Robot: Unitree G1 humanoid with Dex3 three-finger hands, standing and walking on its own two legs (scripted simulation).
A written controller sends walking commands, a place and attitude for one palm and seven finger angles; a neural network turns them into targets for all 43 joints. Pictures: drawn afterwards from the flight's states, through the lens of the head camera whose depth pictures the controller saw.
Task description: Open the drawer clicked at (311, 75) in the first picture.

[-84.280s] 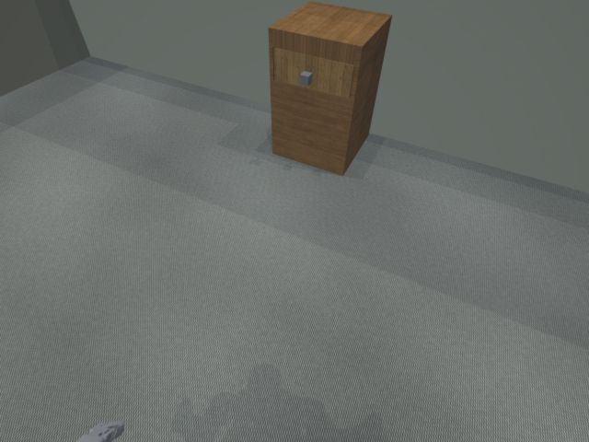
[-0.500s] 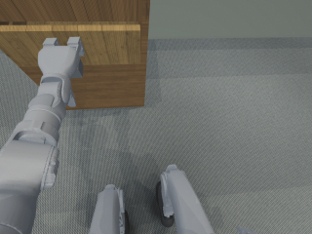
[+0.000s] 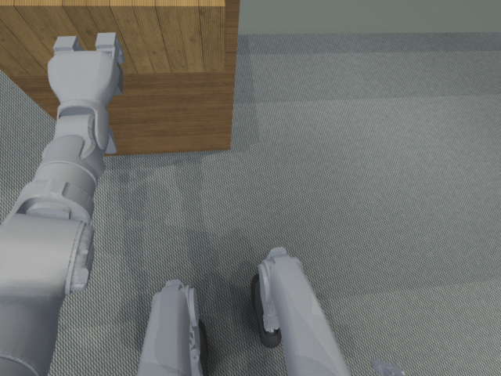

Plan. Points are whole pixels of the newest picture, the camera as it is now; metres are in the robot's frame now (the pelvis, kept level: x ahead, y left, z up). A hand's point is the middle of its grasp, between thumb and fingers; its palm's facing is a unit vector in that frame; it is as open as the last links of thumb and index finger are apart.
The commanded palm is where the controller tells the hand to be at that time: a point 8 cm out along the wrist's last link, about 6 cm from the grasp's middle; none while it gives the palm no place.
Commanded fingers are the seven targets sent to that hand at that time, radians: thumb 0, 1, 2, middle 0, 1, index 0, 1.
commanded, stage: lower the fingers behind the handle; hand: left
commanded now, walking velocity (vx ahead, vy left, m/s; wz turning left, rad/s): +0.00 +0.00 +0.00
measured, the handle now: (104, 64) +0.62 +0.15 -0.03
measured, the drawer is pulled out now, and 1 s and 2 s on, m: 0.03 0.03 0.04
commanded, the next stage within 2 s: close the thumb around the handle in 0.28 s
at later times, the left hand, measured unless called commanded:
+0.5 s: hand (100, 98) +0.56 +0.16 -0.04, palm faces -0.03 +0.00 -1.00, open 13.9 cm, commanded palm +0.55 +0.16 +0.00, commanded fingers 0.00 -0.11 0.47 -0.33 -1.24 -0.33 -1.24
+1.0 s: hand (101, 100) +0.56 +0.16 -0.05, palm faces -0.03 +0.00 -1.00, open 8.3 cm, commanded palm +0.55 +0.16 +0.00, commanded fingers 0.00 0.90 0.90 -0.40 -1.35 -0.40 -1.35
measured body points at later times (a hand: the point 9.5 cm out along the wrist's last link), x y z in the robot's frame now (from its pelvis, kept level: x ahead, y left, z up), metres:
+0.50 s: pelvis +0.00 +0.00 +0.00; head +0.22 +0.00 +0.40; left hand +0.56 +0.16 +0.01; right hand +0.02 -0.27 -0.13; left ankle +0.02 +0.11 -0.52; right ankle +0.11 -0.11 -0.52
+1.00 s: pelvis +0.00 +0.00 +0.00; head +0.22 +0.00 +0.39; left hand +0.56 +0.16 +0.01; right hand +0.01 -0.27 -0.14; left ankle +0.02 +0.11 -0.52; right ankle +0.11 -0.11 -0.52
